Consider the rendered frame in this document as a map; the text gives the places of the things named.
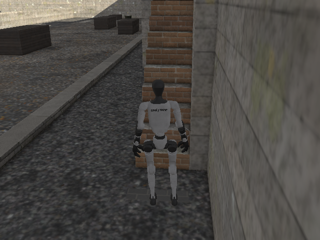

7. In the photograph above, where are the stairs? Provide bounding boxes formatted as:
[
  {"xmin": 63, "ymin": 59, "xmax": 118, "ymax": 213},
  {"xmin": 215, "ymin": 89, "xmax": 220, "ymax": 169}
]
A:
[{"xmin": 135, "ymin": 0, "xmax": 194, "ymax": 170}]

